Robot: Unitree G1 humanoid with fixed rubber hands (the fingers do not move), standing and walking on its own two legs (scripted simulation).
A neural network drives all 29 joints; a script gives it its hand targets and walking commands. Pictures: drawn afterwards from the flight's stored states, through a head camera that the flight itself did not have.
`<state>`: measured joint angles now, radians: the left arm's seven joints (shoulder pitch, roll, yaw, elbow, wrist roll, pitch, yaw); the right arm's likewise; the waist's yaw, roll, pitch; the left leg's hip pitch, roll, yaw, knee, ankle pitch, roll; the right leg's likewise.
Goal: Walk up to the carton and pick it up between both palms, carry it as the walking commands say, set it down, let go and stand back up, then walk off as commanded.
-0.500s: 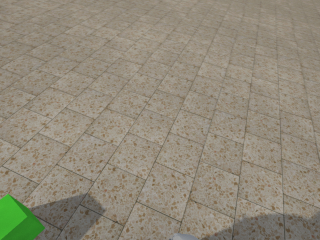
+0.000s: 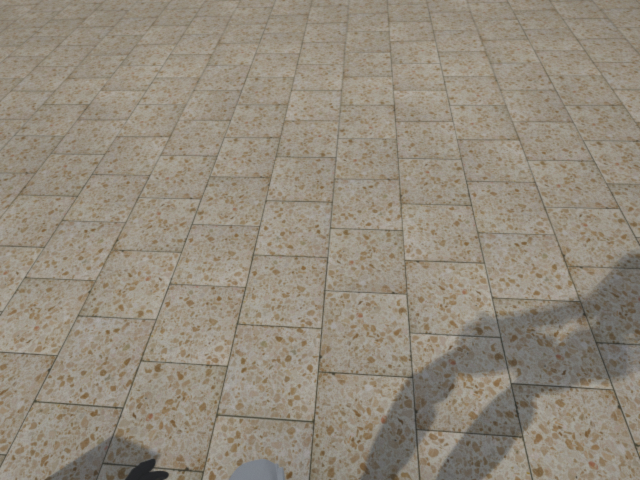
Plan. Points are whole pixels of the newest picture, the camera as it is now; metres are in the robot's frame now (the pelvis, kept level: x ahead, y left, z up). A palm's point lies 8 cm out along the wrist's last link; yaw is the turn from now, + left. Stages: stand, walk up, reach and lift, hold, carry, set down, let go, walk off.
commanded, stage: walk off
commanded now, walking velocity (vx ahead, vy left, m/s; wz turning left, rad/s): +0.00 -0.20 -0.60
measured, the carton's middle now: out of the picture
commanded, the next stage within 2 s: stand in 0.34 s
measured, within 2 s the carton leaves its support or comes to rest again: neither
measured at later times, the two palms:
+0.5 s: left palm out of the picture +0.15 +0.16 -0.12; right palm out of the picture -0.06 -0.37 -0.09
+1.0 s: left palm out of the picture +0.10 +0.05 -0.13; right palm out of the picture -0.08 -0.40 -0.12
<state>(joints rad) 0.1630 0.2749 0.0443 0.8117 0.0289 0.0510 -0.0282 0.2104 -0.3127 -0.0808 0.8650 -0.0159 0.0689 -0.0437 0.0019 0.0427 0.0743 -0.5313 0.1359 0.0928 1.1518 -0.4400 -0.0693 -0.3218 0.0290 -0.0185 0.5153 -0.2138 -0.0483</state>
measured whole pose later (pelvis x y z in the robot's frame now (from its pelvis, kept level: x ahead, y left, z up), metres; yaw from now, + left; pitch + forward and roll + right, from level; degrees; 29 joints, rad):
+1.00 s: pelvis -0.04 -0.15 +0.01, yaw -19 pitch -2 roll -1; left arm 0.19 0.20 -0.01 0.99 0.00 0.00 0.02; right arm 0.24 -0.19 -0.03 0.98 -0.02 0.03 -0.02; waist -0.01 -0.01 0.03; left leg -0.16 0.03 0.06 0.45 -0.24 0.01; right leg -0.19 0.02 -0.05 0.42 -0.20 -0.02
